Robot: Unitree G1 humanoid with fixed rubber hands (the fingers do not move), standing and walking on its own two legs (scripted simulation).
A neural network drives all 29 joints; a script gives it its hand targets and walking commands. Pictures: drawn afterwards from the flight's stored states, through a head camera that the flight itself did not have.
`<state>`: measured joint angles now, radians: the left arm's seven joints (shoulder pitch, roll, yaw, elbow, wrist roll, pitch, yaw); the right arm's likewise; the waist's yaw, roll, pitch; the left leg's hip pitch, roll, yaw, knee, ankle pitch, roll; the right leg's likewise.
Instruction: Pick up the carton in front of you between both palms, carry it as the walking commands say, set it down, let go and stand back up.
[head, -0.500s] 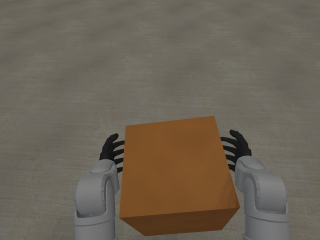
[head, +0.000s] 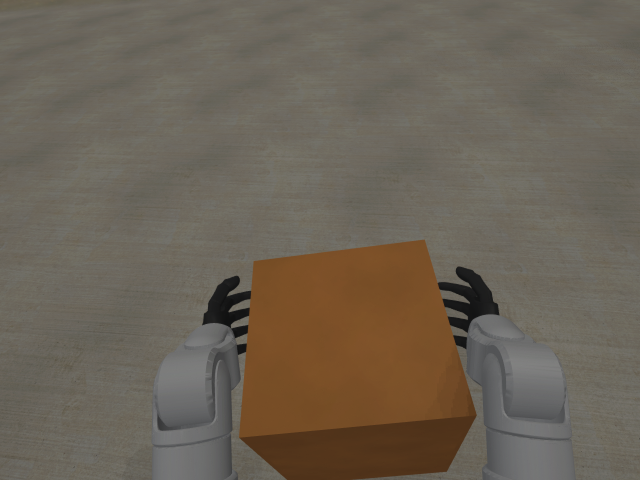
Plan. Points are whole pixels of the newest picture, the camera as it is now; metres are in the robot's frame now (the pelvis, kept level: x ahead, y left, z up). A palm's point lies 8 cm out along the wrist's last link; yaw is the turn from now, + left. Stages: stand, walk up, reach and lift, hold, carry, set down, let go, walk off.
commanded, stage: carry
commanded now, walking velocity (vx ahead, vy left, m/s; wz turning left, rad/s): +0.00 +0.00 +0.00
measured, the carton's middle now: (354, 370) +0.27 -0.01 +0.01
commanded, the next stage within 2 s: hold in 1.64 s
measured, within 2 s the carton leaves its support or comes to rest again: neither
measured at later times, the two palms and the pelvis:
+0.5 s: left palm (201, 362) +0.24 +0.16 +0.09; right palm (474, 353) +0.25 -0.13 +0.09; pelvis -0.02 +0.01 +0.00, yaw +0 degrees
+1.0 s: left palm (202, 397) +0.22 +0.17 +0.06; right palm (468, 392) +0.22 -0.13 +0.05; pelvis -0.05 +0.02 +0.00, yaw +0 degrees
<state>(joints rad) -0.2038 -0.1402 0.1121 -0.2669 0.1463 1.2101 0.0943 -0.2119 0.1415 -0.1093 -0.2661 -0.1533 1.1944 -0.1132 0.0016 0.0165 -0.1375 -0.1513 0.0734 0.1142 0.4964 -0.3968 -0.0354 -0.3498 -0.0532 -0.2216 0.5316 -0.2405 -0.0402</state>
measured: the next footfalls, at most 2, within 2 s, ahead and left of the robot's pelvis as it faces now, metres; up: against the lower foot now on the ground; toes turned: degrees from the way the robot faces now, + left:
none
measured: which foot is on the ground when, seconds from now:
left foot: down 0.00-1.00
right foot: down 0.00-1.00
